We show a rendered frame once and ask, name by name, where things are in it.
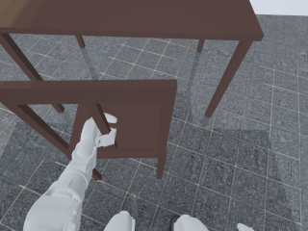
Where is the chair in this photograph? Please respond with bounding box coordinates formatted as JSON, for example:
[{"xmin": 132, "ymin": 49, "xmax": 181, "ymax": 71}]
[{"xmin": 0, "ymin": 79, "xmax": 178, "ymax": 181}]

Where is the robot left hand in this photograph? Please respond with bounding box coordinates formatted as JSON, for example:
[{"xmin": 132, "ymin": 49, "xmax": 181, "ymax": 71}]
[{"xmin": 80, "ymin": 113, "xmax": 117, "ymax": 147}]

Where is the table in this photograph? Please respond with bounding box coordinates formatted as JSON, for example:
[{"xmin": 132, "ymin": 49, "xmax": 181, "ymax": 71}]
[{"xmin": 0, "ymin": 0, "xmax": 264, "ymax": 117}]

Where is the robot left upper arm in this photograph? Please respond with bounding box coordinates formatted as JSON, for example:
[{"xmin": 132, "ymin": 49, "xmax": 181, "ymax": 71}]
[{"xmin": 25, "ymin": 195, "xmax": 83, "ymax": 231}]

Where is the robot left thigh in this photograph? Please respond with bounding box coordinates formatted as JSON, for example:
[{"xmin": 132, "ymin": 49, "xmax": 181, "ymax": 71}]
[{"xmin": 104, "ymin": 213, "xmax": 136, "ymax": 231}]

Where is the robot left forearm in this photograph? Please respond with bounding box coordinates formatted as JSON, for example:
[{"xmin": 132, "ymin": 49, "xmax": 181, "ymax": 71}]
[{"xmin": 23, "ymin": 140, "xmax": 97, "ymax": 231}]

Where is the right robot foot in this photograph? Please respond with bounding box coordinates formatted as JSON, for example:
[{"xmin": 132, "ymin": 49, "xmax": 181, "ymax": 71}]
[{"xmin": 169, "ymin": 215, "xmax": 180, "ymax": 231}]

